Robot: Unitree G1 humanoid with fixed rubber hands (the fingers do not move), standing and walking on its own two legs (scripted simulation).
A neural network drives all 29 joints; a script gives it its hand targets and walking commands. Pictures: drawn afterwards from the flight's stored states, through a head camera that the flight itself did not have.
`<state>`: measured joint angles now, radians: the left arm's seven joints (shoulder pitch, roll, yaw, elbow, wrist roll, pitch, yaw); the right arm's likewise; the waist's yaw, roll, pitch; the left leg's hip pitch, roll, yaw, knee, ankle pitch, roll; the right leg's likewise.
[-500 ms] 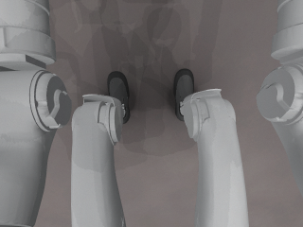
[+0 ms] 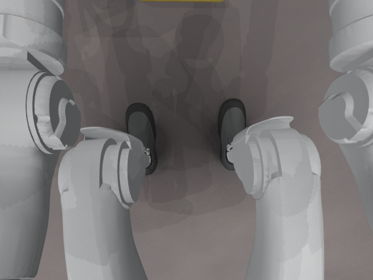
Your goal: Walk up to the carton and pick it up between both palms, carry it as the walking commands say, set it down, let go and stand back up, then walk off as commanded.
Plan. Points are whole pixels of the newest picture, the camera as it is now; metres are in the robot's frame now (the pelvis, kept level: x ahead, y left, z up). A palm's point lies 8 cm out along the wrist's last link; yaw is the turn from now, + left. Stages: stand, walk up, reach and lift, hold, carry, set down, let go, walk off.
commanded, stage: reach and lift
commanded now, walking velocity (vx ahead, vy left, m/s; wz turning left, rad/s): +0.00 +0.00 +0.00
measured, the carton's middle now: out of the picture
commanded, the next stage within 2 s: none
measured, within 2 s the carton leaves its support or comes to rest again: leaves its support in 1.84 s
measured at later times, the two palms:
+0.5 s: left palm out of the picture +0.60 +0.13 -0.20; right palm out of the picture +0.57 -0.14 -0.22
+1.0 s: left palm out of the picture +0.61 +0.13 -0.20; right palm out of the picture +0.61 -0.14 -0.17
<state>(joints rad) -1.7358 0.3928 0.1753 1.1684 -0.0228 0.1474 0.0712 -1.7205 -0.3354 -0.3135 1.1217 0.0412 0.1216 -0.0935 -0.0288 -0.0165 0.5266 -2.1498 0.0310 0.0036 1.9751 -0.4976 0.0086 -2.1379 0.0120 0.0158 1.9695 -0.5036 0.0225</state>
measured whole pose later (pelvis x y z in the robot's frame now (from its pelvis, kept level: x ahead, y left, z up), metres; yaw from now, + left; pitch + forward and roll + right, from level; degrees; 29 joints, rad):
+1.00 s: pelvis +0.01 -0.01 -0.02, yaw +1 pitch +37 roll +0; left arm -1.74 0.31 0.19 1.10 0.05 0.23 0.04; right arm -1.71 -0.21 -0.49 0.96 -0.18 0.20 -0.03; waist -0.03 -0.02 0.49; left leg -2.18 0.02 -0.01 2.08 -0.54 0.00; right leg -2.16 0.02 0.02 2.08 -0.56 0.02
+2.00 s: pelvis +0.01 -0.01 -0.02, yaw +1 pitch +31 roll -1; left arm -1.65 0.26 0.20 0.87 -0.02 0.46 0.16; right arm -1.61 -0.15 -0.48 0.71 -0.11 0.40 -0.09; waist -0.03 -0.02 0.52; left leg -2.06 0.00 -0.02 2.08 -0.57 -0.01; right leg -2.04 0.02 0.02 2.09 -0.59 0.02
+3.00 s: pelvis -0.01 -0.01 +0.05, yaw +1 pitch +21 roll -1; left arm -1.53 0.17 0.30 0.71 0.13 0.56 0.12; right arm -1.44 -0.03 -0.49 0.56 -0.14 0.46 -0.16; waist -0.03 -0.02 0.52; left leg -1.72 -0.03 -0.07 1.89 -0.53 -0.04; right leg -1.71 0.06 0.02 1.88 -0.54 0.02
